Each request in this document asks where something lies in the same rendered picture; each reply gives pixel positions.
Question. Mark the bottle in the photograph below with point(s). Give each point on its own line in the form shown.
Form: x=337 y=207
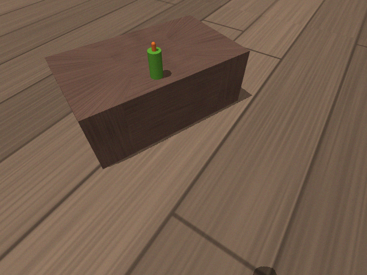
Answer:
x=155 y=61

